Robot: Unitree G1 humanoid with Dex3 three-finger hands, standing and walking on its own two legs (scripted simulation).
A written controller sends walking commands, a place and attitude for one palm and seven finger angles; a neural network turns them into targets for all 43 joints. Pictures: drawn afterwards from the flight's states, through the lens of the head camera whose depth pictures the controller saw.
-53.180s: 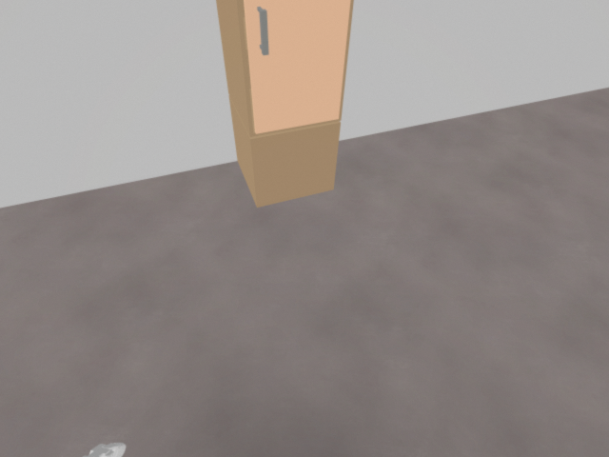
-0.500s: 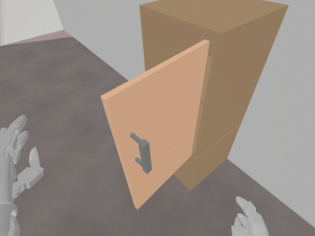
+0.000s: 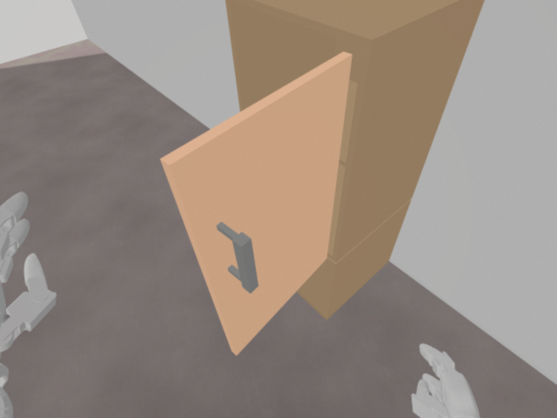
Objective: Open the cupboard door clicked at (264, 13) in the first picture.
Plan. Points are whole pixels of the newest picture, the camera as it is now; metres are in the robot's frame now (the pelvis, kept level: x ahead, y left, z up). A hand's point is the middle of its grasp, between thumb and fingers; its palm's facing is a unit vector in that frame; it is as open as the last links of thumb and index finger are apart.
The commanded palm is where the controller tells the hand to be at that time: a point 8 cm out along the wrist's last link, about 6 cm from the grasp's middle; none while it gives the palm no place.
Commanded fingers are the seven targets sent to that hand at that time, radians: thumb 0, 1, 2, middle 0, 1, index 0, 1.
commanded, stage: step back with the hand held close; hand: left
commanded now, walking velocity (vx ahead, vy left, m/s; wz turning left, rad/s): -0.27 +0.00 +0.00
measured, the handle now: (237, 258) +0.34 +0.10 +0.04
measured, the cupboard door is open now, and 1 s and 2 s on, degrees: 97 97 97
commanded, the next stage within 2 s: stop stepping back and stand still in 0.94 s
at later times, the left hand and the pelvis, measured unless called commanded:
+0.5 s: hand out of the picture +0.12 +0.29 +0.15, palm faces +0.43 -0.74 -0.51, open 7.4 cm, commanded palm +0.06 +0.33 +0.17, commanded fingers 0.00 0.90 0.90 -0.20 -0.30 -0.20 -0.30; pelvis -0.08 +0.03 -0.02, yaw +1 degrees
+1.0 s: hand out of the picture +0.04 +0.27 +0.16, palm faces +0.38 -0.80 -0.46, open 7.4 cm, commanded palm -0.03 +0.31 +0.17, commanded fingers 0.00 0.90 0.90 -0.20 -0.30 -0.20 -0.30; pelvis -0.18 +0.02 +0.00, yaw -2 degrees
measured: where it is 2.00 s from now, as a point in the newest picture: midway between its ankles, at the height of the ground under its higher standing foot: outside the picture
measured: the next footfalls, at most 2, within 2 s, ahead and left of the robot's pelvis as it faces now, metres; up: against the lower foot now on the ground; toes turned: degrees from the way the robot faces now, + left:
left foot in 0.74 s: -0.04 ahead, +0.12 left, +0.00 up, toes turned +2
right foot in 1.14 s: -0.30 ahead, -0.10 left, +0.00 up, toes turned -5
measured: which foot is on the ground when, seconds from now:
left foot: down 0.00-0.60, up 0.62-0.72, down 0.74-1.00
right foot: down 0.00-0.76, up 0.78-1.00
